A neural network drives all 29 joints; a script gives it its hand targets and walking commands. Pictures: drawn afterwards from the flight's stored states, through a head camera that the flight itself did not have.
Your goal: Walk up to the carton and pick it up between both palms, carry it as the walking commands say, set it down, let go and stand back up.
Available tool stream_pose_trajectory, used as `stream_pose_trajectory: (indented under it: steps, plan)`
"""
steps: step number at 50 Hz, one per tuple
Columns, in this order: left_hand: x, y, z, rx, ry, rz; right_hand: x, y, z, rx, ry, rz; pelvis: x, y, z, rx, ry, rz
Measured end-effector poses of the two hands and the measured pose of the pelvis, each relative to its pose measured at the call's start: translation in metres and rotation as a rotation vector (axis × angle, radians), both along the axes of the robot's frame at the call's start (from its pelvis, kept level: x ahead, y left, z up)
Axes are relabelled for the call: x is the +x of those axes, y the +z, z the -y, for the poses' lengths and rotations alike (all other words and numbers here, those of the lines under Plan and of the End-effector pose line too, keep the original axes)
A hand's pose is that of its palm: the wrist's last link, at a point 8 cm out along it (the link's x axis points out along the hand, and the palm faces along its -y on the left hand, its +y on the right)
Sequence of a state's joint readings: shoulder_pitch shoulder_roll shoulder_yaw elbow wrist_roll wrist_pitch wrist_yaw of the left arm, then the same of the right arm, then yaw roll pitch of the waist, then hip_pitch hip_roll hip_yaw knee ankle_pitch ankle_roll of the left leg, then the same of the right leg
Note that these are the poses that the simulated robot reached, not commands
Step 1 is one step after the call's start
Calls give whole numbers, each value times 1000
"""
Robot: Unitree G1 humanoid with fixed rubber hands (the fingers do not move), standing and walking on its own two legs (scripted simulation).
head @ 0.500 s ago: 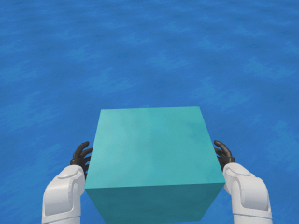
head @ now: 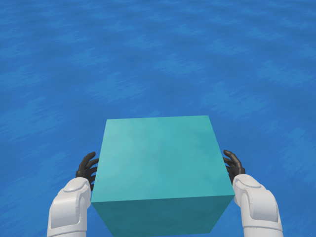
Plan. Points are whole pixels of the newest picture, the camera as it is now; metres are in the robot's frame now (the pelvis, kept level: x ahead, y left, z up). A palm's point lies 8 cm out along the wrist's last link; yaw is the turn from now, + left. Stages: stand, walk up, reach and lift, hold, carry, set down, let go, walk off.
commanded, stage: carry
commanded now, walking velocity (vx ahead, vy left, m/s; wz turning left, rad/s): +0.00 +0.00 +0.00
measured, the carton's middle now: (160, 178) +0.30 +0.01 -0.02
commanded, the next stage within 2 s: none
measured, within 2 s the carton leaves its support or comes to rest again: neither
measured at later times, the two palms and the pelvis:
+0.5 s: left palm (84, 184) +0.25 +0.19 +0.04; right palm (235, 181) +0.25 -0.18 +0.03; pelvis +0.00 +0.00 +0.00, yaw +0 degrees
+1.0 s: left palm (67, 183) +0.24 +0.22 +0.08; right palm (227, 166) +0.26 -0.15 +0.08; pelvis +0.02 +0.02 +0.01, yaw +5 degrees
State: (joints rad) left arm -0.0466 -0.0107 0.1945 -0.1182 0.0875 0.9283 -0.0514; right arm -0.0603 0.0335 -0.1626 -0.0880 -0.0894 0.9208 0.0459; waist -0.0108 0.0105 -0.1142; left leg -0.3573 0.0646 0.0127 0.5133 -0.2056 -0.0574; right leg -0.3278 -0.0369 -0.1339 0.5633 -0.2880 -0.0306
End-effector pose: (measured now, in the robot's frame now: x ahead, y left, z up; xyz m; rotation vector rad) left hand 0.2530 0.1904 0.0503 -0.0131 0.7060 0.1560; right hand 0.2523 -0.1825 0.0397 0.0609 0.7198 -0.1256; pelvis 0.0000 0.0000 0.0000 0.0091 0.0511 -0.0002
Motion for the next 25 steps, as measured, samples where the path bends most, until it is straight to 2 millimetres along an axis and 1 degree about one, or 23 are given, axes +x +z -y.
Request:
stream_pose_trajectory:
  steps: [25]
  plan:
    - [0,-9,-1,23,-23,14,0,-8,-1,-16,11,17,-3,-1,-2,0,0,0]
